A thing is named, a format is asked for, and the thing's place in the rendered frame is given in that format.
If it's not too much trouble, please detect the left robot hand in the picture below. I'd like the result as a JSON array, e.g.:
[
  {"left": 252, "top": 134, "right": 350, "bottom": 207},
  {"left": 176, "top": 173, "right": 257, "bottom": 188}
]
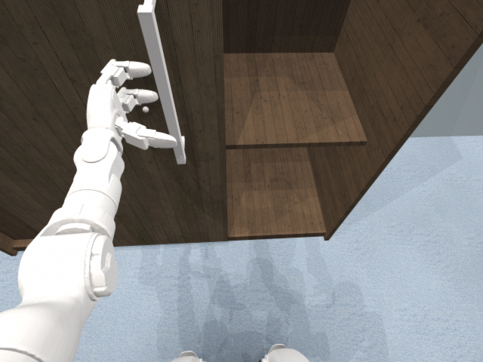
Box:
[{"left": 87, "top": 59, "right": 177, "bottom": 150}]

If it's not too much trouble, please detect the right robot shin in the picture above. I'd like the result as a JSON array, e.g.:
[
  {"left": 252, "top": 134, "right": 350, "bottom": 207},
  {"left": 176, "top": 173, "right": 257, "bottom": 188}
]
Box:
[{"left": 268, "top": 344, "right": 285, "bottom": 354}]

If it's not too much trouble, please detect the robot left forearm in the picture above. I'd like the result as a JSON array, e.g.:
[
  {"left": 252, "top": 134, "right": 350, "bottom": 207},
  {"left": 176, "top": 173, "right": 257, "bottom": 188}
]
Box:
[{"left": 18, "top": 128, "right": 125, "bottom": 298}]

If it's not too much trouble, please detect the robot shin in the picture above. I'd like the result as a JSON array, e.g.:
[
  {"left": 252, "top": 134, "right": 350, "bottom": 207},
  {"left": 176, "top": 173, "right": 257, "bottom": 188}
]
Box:
[
  {"left": 268, "top": 344, "right": 285, "bottom": 354},
  {"left": 180, "top": 351, "right": 199, "bottom": 359}
]

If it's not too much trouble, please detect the robot left upper arm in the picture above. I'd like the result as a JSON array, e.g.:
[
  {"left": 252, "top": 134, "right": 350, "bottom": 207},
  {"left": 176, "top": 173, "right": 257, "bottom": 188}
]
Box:
[{"left": 0, "top": 232, "right": 118, "bottom": 362}]

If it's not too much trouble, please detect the wardrobe door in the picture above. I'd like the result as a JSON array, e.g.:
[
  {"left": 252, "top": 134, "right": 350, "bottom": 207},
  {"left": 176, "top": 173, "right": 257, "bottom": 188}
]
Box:
[
  {"left": 0, "top": 205, "right": 39, "bottom": 240},
  {"left": 0, "top": 0, "right": 228, "bottom": 247}
]

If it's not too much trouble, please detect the left robot shin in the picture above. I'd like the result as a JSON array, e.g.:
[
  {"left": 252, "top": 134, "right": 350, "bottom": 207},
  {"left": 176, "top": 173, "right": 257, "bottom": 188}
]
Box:
[{"left": 180, "top": 351, "right": 199, "bottom": 359}]

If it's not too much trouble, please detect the handle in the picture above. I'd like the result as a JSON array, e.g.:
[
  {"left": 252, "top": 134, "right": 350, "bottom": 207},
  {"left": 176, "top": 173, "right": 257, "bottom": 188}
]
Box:
[{"left": 137, "top": 0, "right": 186, "bottom": 164}]

